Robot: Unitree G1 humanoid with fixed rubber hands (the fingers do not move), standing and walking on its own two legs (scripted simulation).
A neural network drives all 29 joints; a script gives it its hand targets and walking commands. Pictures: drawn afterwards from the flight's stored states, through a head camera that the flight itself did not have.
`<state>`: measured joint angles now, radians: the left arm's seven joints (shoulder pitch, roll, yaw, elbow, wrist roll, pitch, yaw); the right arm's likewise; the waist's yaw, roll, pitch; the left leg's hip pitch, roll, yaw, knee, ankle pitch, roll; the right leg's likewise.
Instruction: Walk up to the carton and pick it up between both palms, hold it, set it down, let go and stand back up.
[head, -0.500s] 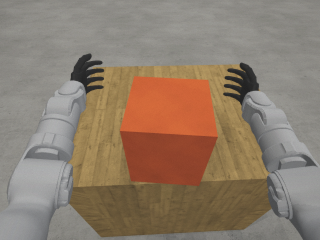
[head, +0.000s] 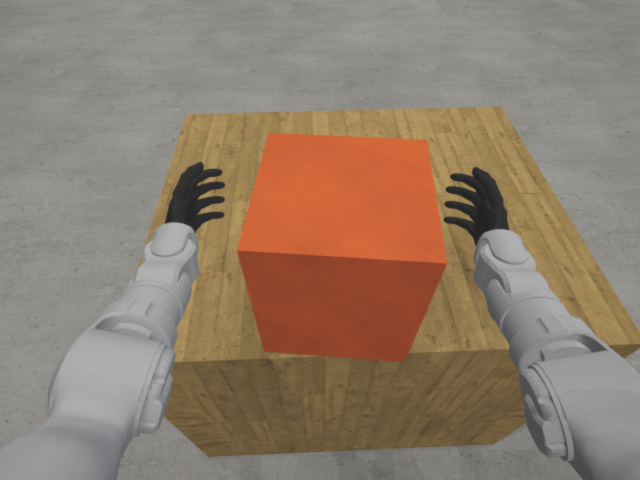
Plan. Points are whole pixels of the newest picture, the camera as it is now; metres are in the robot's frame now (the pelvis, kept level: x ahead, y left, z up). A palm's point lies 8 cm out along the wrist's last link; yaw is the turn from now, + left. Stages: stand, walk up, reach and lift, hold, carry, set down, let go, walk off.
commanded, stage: reach and lift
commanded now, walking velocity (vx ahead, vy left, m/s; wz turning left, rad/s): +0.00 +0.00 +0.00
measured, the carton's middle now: (339, 253) +0.43 -0.01 +0.03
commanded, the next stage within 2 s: none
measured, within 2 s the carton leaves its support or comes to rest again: neither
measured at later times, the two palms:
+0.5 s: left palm (218, 231) +0.44 +0.15 +0.07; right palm (464, 237) +0.42 -0.18 +0.07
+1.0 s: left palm (227, 231) +0.43 +0.14 +0.07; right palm (456, 241) +0.41 -0.17 +0.07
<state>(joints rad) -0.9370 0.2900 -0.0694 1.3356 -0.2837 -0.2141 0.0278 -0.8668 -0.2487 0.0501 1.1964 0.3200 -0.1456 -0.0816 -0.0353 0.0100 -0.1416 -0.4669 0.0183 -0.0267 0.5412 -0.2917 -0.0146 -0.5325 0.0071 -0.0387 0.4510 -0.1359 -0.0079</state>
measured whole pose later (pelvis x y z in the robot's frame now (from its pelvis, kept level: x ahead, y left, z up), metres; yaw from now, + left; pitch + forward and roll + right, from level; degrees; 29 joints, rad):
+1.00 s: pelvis -0.01 +0.00 +0.00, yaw +1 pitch +14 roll +0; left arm -0.97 0.14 0.14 1.38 -0.07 -0.31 0.09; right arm -0.88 -0.06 -0.22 1.17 0.03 -0.18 -0.16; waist -0.06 0.00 -0.13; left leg -0.52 0.01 -0.03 0.55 -0.27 -0.02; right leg -0.59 0.00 -0.04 0.47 -0.13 -0.01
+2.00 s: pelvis +0.03 +0.02 +0.02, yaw +1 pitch +4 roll -2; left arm -0.69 -0.08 0.39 0.85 0.30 -0.12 0.02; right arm -0.59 0.04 -0.42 0.85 -0.25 -0.27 -0.08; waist -0.04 0.00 0.04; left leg -0.17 0.02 0.01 0.36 -0.26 0.01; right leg -0.20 0.00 -0.05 0.22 -0.09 0.02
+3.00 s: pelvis +0.00 +0.00 +0.02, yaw +3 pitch +4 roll -1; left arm -0.68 -0.02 0.28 0.81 0.18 -0.09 0.06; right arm -0.63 -0.01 -0.24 0.93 -0.10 -0.30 -0.16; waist -0.04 -0.01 -0.03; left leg -0.21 0.03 0.00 0.34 -0.20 0.00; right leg -0.22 -0.01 -0.09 0.20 -0.05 0.00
